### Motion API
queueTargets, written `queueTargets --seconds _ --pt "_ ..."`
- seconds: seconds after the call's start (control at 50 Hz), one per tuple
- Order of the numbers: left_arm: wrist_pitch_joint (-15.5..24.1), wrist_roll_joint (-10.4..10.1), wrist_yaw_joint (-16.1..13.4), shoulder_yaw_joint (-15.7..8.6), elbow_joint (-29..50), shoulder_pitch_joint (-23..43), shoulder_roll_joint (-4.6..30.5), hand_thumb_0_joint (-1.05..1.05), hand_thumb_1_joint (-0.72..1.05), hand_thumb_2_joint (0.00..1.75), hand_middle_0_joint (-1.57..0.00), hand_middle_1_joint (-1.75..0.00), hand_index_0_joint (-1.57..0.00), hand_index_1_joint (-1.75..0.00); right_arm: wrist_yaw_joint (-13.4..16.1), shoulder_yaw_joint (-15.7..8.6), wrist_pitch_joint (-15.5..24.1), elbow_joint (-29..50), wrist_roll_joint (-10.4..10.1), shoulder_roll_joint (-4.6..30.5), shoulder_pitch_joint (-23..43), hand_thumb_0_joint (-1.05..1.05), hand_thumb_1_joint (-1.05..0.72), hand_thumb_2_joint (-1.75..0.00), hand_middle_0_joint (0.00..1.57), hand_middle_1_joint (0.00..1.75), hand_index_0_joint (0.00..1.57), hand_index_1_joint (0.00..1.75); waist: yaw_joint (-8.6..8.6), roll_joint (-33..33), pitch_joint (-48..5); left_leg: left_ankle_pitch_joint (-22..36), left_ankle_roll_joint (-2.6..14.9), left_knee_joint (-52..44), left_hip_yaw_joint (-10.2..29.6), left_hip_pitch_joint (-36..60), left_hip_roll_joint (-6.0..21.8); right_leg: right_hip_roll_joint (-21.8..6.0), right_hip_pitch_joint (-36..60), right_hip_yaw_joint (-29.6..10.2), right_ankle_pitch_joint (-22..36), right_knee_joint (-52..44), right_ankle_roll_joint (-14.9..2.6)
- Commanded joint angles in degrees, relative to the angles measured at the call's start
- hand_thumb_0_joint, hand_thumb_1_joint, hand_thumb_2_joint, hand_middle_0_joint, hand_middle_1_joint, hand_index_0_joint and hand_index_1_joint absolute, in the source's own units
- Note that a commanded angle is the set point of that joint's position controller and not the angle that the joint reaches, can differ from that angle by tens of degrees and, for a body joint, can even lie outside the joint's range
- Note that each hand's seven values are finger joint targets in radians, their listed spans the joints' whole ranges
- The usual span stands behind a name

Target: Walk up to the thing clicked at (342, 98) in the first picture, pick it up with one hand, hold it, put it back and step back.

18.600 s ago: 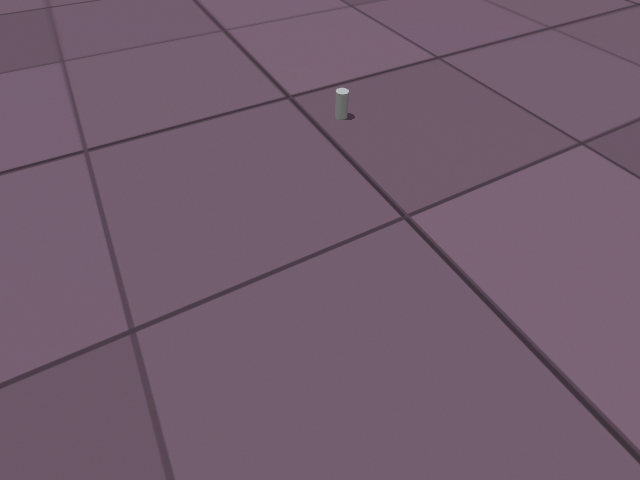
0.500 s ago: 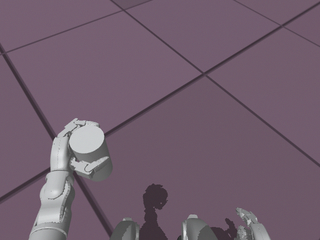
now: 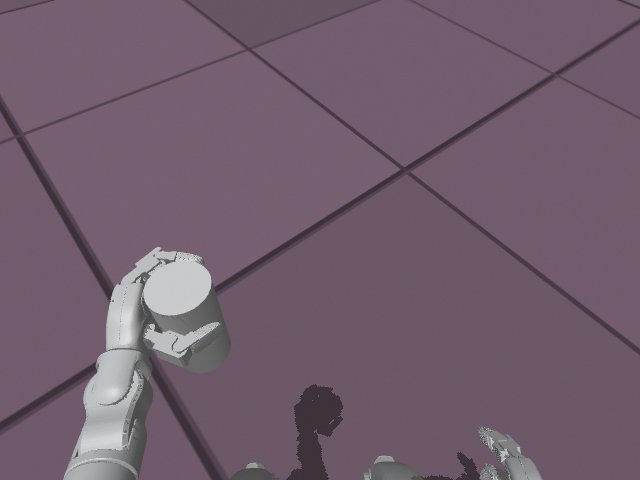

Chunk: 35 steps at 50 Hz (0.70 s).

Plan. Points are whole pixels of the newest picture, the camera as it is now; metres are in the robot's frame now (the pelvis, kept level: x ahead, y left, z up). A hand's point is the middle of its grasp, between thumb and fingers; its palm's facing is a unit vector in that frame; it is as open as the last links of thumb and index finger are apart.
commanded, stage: lift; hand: left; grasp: from the side
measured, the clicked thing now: (192, 320) +0.33 +0.17 -0.02
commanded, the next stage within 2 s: hold in 0.06 s
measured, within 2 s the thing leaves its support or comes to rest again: neither
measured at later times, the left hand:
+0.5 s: hand (184, 303) +0.32 +0.17 +0.04, palm faces +0.07 -1.00 -0.01, open 10.5 cm
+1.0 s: hand (177, 307) +0.31 +0.17 +0.05, palm faces +0.07 -1.00 -0.02, open 10.5 cm
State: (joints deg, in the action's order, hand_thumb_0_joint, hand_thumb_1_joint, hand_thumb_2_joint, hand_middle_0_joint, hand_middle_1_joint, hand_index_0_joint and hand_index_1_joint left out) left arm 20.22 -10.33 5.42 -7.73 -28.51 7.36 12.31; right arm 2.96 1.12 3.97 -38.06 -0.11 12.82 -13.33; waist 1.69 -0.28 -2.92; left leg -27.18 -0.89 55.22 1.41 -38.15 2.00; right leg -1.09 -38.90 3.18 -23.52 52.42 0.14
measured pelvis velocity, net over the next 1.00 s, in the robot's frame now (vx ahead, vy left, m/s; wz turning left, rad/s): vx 0.00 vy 0.00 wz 0.00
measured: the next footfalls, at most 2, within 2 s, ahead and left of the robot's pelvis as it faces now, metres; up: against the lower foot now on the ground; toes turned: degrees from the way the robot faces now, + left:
none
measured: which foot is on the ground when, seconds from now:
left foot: down 0.00-1.00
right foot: down 0.00-1.00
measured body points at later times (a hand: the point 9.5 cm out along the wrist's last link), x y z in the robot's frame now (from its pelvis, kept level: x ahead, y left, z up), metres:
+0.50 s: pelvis +0.00 +0.00 +0.01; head +0.05 +0.00 +0.46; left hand +0.32 +0.22 +0.04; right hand +0.13 -0.25 -0.09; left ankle +0.00 +0.13 -0.69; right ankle +0.03 -0.12 -0.69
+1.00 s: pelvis +0.00 +0.00 +0.02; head +0.03 +0.01 +0.47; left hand +0.30 +0.22 +0.05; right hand +0.13 -0.24 -0.09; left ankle +0.00 +0.13 -0.69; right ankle +0.03 -0.12 -0.69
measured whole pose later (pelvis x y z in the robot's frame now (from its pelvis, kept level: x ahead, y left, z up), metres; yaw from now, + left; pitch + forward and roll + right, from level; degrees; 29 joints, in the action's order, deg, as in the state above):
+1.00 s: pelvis +0.00 +0.00 +0.02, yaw +0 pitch +5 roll -1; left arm 20.2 -9.5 5.0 -7.6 -27.4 5.7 11.5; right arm 3.0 0.6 3.6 -38.7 -0.2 12.2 -13.0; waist 1.4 -0.1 -0.6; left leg -24.1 -0.7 48.0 0.8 -28.8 1.8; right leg -1.1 -29.8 2.7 -20.4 45.4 0.3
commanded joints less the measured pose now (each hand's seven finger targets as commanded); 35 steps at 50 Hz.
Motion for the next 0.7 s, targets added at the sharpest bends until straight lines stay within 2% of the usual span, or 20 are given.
queueTargets --seconds 0.0,0.04,0.08,0.14,0.16,0.2,0.22,0.24,0.26,0.34,0.36,0.44,0.48,0.52,0.56,0.58,0.6,0.62,0.64,0.68 --pt "7.85 -2.09 0.13 -4.57 19.67 20.74 8.58 0.0 0.14 1.3 -1.23 -1.43 -1.24 -1.43 1.07 -2.74 2.0 6.34 0.21 7.46 -0.08 0.0 -0.91 -0.9 0.2 0.3 0.2 0.3 0.36 -2.35 -22.01 17.56 1.04 -8.2 -0.74 9.09 -2.15 1.15 14.51 -1.56 18.25 -6.83 -0.85" --pt "7.98 -1.74 0.13 -4.16 20.12 20.67 8.4 0.0 0.14 1.31 -1.24 -1.44 -1.25 -1.45 1.16 -2.73 1.78 6.29 0.34 7.41 -0.22 0.0 -0.91 -0.9 0.2 0.3 0.2 0.3 0.25 -3.24 -22.17 18.2 0.93 -8.68 -0.78 10.06 -2.11 1.2 14.66 -1.5 18.75 -6.94 -0.98" --pt "7.92 -2.04 0.15 -4.9 19.86 20.5 8.68 0.0 0.19 1.31 -1.24 -1.43 -1.25 -1.44 1.27 -2.94 1.69 6.65 0.11 7.8 0.07 0.0 -0.9 -0.9 0.2 0.3 0.2 0.3 0.01 -3.26 -20.86 18.21 0.87 -9.41 -0.73 10.59 -2.07 1.29 14.73 -1.39 18.52 -7.3 -1.03" --pt "7.86 -1.82 0.58 -4.14 19.36 20.96 8.4 0.0 0.18 1.31 -1.26 -1.45 -1.27 -1.45 1.29 -2.96 1.69 6.55 0.16 7.58 0.52 0.0 -0.91 -0.9 0.2 0.3 0.2 0.3 0.07 -3.98 -19.5 17.82 0.83 -9.79 -0.99 10.88 -2.15 1.28 14.66 -1.5 18.14 -8.19 -0.96" --pt "7.82 -2.06 0.66 -4.38 18.43 20.94 8.25 0.0 0.15 1.23 -1.25 -1.41 -1.27 -1.41 1.27 -3.03 1.54 6.28 0.17 7.69 0.11 0.0 -0.92 -0.9 0.2 0.3 0.2 0.3 0.37 -3.7 -19.85 18.35 0.79 -9.74 -0.98 11.2 -2.05 1.3 15.03 -1.54 18.56 -8.25 -0.98" --pt "7.64 -2.13 0.79 -4.05 17.47 19.54 7.61 0.0 0.15 1.2 -1.24 -1.39 -1.26 -1.39 1.21 -3.02 1.41 6.15 0.07 7.74 -0.27 0.0 -0.92 -0.9 0.2 0.3 0.2 0.3 0.31 -3.02 -19.24 19.09 0.7 -10.25 -0.81 11.39 -1.91 1.31 15.47 -1.27 19.14 -8.24 -1.03" --pt "7.67 -2.06 0.68 -4.5 17.85 19.78 7.86 0.0 0.15 1.2 -1.23 -1.39 -1.25 -1.39 1.13 -3.1 1.31 6.72 0.05 7.66 0.65 0.0 -0.92 -0.9 0.2 0.3 0.2 0.3 -0.19 -3.12 -18.07 18.4 0.74 -10.56 -0.83 11.24 -1.96 1.36 15.06 -1.21 18.35 -8.59 -1.01" --pt "7.62 -1.9 0.48 -4.97 18.04 19.49 8.16 0.0 0.16 1.2 -1.23 -1.38 -1.24 -1.38 1.16 -3.18 1.15 6.62 0.07 7.64 0.2 0.0 -0.92 -0.9 0.2 0.3 0.2 0.3 -0.33 -3.25 -19.6 18.47 0.73 -10.75 -0.92 11.81 -1.94 1.32 15.86 -1.21 18.52 -8.76 -1.04" --pt "7.61 -2.03 0.66 -3.84 18.11 20.22 7.38 0.0 0.14 1.19 -1.23 -1.38 -1.25 -1.38 1.16 -3.02 1.12 6.79 0.03 7.58 0.77 0.0 -0.92 -0.9 0.2 0.3 0.2 0.3 0.07 -3.41 -18.35 18.38 0.67 -10.97 -0.99 12.22 -1.92 1.35 15.48 -1.21 18.23 -9.02 -1.02" --pt "7.61 -2.25 0.39 -4.59 18.15 18.95 7.56 0.0 0.14 1.2 -1.23 -1.38 -1.25 -1.38 1.14 -3.12 1.14 6.88 -0.12 7.6 1.02 0.0 -0.92 -0.9 0.2 0.3 0.2 0.3 -0.34 -1.51 -17.46 17.5 0.88 -11.75 -1.03 11.95 -1.99 1.31 16.68 -1.14 17.61 -9.89 -0.79" --pt "7.81 -1.96 0.26 -4.91 19.55 19.5 8.22 0.0 0.14 1.19 -1.23 -1.38 -1.24 -1.38 1.12 -3.2 1.21 7.09 -0.09 7.5 1.25 0.0 -0.92 -0.9 0.2 0.3 0.2 0.3 -0.51 -2.19 -18.04 17.26 0.95 -11.77 -1.23 12.18 -2.07 1.19 17.12 -1.39 17.7 -9.99 -0.73" --pt "7.91 -1.89 0.12 -4.34 19.38 18.51 7.2 0.0 0.15 1.19 -1.23 -1.37 -1.24 -1.37 1.0 -3.21 1.18 6.89 0.14 7.46 0.74 0.0 -0.92 -0.9 0.2 0.3 0.2 0.3 -0.21 -2.24 -18.77 18.87 0.68 -11.98 -0.92 13.1 -1.85 1.51 17.34 -1.09 18.54 -9.79 -0.94" --pt "8.06 -1.84 0.24 -4.76 20.01 19.49 8.08 0.0 0.15 1.19 -1.23 -1.38 -1.25 -1.38 1.02 -3.3 1.17 6.98 0.04 7.66 1.08 0.0 -0.93 -0.91 0.2 0.3 0.2 0.3 -0.09 -3.15 -18.51 18.9 0.7 -12.19 -1.06 13.57 -1.95 1.34 17.37 -1.26 18.65 -9.92 -0.95" --pt "8.16 -1.47 0.16 -4.7 22.38 20.83 8.91 0.0 0.17 1.21 -1.23 -1.39 -1.25 -1.39 1.14 -3.29 1.08 6.98 0.09 7.48 0.92 0.0 -0.92 -0.91 0.2 0.3 0.2 0.3 -0.09 -4.68 -20.61 19.84 0.68 -11.97 -1.26 14.82 -2.06 1.21 18.1 -1.51 19.75 -10.05 -1.03" --pt "7.68 -1.86 0.15 -3.66 21.76 19.57 7.24 0.0 0.16 1.2 -1.23 -1.38 -1.24 -1.38 1.26 -2.87 1.15 7.09 0.12 7.17 1.26 0.0 -0.92 -0.9 0.2 0.3 0.2 0.3 0.08 -3.47 -18.33 19.08 0.78 -12.29 -1.17 14.1 -2.1 1.28 18.07 -1.37 19.2 -10.58 -0.87" --pt "7.59 -1.93 -0.19 -4.7 22.74 20.09 8.19 0.0 0.15 1.2 -1.22 -1.38 -1.24 -1.38 1.31 -3.03 1.23 6.68 0.12 7.33 0.78 0.0 -0.92 -0.9 0.2 0.3 0.2 0.3 -0.04 -3.53 -19.99 19.38 0.84 -12.28 -1.23 14.75 -2.07 1.19 18.76 -1.51 19.77 -10.64 -0.85" --pt "7.21 -1.96 -0.13 -3.78 20.69 19.13 6.84 0.0 0.16 1.2 -1.23 -1.38 -1.24 -1.38 1.35 -2.9 1.31 6.71 0.05 7.21 1.17 0.0 -0.92 -0.9 0.2 0.3 0.2 0.3 0.31 -2.83 -17.63 18.67 0.78 -12.82 -1.05 14.5 -2.01 1.36 17.8 -1.26 18.82 -10.97 -0.85" --pt "7.2 -2.01 -0.18 -3.96 20.47 18.88 6.82 0.0 0.15 1.2 -1.22 -1.38 -1.24 -1.38 1.27 -3.0 1.37 6.81 0.05 7.31 1.35 0.0 -0.92 -0.9 0.2 0.3 0.2 0.3 0.05 -2.76 -16.86 18.47 0.75 -12.96 -1.1 14.32 -1.93 1.38 17.54 -1.21 18.45 -11.19 -0.88" --pt "7.24 -1.88 -0.33 -4.65 20.53 19.31 7.64 0.0 0.15 1.21 -1.23 -1.39 -1.24 -1.39 1.3 -3.13 1.39 6.43 0.12 7.44 1.0 0.0 -0.92 -0.9 0.2 0.3 0.2 0.3 0.2 -2.76 -18.45 18.67 0.8 -12.98 -1.02 14.45 -1.92 1.32 18.5 -1.2 18.77 -11.03 -0.89" --pt "7.48 -1.63 -0.55 -4.78 22.89 20.38 8.62 0.0 0.16 1.21 -1.23 -1.39 -1.24 -1.39 1.44 -3.04 1.36 6.42 -0.01 7.24 1.23 0.0 -0.92 -0.9 0.2 0.3 0.2 0.3 -0.07 -3.32 -17.57 17.97 0.81 -13.56 -1.11 15.1 -2.01 1.28 18.26 -1.19 18.07 -11.47 -0.89"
